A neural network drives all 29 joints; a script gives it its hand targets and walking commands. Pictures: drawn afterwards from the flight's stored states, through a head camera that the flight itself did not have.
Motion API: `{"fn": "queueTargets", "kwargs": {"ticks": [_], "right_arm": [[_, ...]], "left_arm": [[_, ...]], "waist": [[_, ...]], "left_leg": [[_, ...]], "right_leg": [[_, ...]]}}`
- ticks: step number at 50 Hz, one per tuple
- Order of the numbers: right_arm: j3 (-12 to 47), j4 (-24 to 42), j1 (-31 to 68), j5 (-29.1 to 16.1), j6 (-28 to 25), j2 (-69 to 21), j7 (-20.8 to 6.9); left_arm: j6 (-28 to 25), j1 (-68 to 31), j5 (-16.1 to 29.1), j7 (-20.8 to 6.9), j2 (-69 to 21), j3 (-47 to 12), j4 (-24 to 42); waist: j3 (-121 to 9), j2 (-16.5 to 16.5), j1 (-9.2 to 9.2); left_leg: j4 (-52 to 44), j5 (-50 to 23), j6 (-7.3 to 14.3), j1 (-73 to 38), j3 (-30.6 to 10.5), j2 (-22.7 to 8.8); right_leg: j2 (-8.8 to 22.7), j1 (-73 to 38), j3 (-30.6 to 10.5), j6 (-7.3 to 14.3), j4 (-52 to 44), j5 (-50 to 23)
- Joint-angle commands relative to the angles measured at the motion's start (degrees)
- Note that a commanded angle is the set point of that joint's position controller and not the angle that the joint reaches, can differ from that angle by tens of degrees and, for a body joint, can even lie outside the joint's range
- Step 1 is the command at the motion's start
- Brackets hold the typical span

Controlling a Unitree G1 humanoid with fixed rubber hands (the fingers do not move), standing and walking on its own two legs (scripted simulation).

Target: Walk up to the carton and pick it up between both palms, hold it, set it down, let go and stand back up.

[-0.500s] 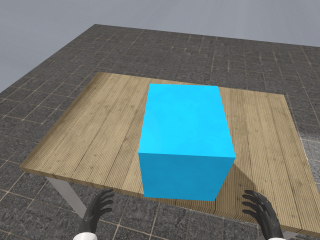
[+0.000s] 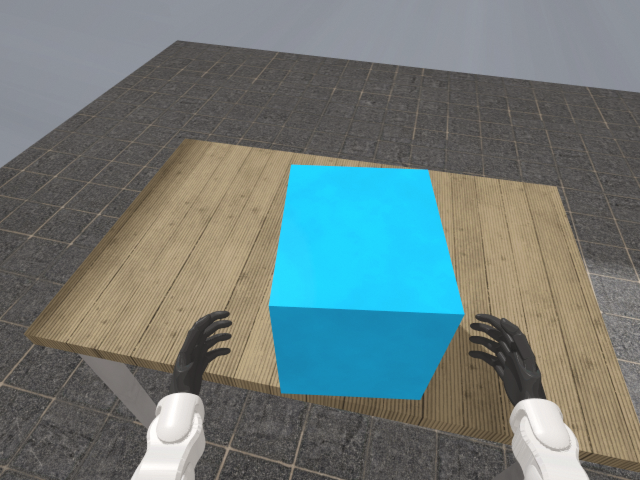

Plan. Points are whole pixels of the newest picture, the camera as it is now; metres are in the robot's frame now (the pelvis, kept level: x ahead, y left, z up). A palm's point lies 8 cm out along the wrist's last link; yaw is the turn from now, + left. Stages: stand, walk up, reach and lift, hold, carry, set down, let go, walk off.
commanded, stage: reach and lift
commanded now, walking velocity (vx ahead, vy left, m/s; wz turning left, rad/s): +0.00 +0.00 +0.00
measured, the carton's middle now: (354, 280) +0.43 -0.03 -0.02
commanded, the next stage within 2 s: none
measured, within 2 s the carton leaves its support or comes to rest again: neither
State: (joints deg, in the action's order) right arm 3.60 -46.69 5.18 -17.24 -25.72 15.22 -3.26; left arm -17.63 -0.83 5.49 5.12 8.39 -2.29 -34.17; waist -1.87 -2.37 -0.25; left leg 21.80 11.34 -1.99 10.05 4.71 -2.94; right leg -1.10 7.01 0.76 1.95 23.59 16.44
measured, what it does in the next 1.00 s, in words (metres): stands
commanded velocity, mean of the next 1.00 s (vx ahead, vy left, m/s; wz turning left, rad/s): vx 0.00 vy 0.00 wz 0.00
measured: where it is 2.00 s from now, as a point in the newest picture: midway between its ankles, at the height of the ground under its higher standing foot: outside the picture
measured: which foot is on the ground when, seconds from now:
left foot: down 0.00-1.00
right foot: down 0.00-1.00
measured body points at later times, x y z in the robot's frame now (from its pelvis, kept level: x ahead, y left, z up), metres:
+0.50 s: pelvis -0.01 +0.00 +0.01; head -0.01 +0.01 +0.46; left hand +0.33 +0.18 +0.06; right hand +0.34 -0.23 +0.07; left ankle +0.00 +0.14 -0.74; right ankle -0.04 -0.09 -0.74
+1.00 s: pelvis -0.01 +0.00 +0.00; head +0.01 +0.01 +0.45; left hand +0.40 +0.18 +0.12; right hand +0.41 -0.23 +0.13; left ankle +0.00 +0.14 -0.74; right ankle -0.04 -0.09 -0.74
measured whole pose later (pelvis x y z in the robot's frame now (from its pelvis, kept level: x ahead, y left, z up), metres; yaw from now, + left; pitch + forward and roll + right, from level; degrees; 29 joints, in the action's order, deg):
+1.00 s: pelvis -0.01 +0.00 +0.00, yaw -2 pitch +6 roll +0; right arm 4.7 -54.2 43.3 -22.3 1.5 23.8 -1.7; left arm 15.8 -37.8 3.7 5.2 10.3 5.1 -34.1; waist -4.6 -1.7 -1.4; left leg 17.3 7.0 -1.5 16.1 6.0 -3.9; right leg -2.3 13.3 -0.6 1.6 18.2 10.9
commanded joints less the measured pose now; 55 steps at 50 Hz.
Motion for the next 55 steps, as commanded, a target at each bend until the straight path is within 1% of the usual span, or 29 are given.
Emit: {"fn": "queueTargets", "kwargs": {"ticks": [1,4,7,14,18,24,32,46,55], "right_arm": [[-1.3,7.2,11.7,-1.9,3.1,8.4,0.5],[-1.7,8.7,14.2,-2.3,5.2,9.3,0.7],[-2.1,9.5,16.7,-2.3,7.7,9.8,0.7],[-3.4,10.9,24.1,-1.3,13.8,10.4,0.6],[-4.0,10.8,28.8,-0.9,16.4,10.9,0.6],[-4.0,9.5,35.8,-1.1,19.0,12.3,1.2],[-2.8,5.6,44.3,-2.2,21.5,14.5,1.9],[-0.9,-1.4,58.7,-5.4,26.2,18.1,1.6],[0.4,-6.0,67.9,-7.1,29.2,19.7,1.4]], "left_arm": [[5.0,-10.0,-1.7,0.1,1.9,2.3,10.7],[8.0,-12.2,-2.4,0.2,1.4,2.8,13.2],[11.0,-14.7,-3.1,0.3,0.7,3.2,14.8],[17.3,-22.5,-3.5,0.5,0.1,4.4,15.8],[20.1,-27.4,-3.7,0.6,0.5,5.5,15.4],[23.2,-34.2,-3.9,0.3,1.4,7.1,14.5],[26.8,-41.8,-3.4,-0.3,2.9,8.0,12.3],[32.4,-56.4,-1.7,0.2,7.1,8.1,7.7],[34.8,-65.6,0.2,0.6,10.1,7.9,1.8]], "waist": [[-9.2,0.4,-0.56],[-9.7,0.4,-0.49],[-9.9,0.3,-0.43],[-10.3,-0.6,-0.81],[-11.7,-0.5,-1.21],[-15.7,-0.5,-1.54],[-19.9,-1.0,-1.32],[-25.2,0.4,-1.16],[-28.9,0.3,-1.18]], "left_leg": [[-0.6,-18.2,-0.3,-14.6,-2.6,3.0],[-1.4,-19.1,-0.1,-15.6,-2.5,2.9],[-2.2,-18.3,0.3,-16.3,-2.3,2.7],[-4.3,-12.1,2.0,-15.2,-1.8,2.4],[-4.8,-10.3,2.8,-14.0,-1.6,2.4],[-4.6,-11.0,3.3,-12.9,-1.4,2.5],[-3.7,-13.6,3.4,-12.6,-1.3,2.5],[-1.6,-16.2,2.5,-11.7,-1.8,2.1],[-0.3,-16.5,2.3,-10.4,-2.2,1.9]], "right_leg": [[-0.5,5.5,-2.7,-2.0,-5.9,-25.1],[-0.7,5.5,-2.4,-2.0,-6.6,-26.0],[-0.9,6.0,-2.3,-2.0,-7.4,-25.0],[-0.9,8.3,-2.5,-2.1,-8.8,-18.8],[-1.0,8.6,-2.7,-2.5,-8.6,-17.3],[-1.4,7.1,-3.0,-3.2,-7.5,-20.5],[-2.0,5.8,-2.6,-4.2,-6.5,-26.0],[-2.3,6.8,-1.7,-5.1,-5.7,-30.7],[-2.3,8.6,-1.3,-5.6,-5.2,-32.0]]}}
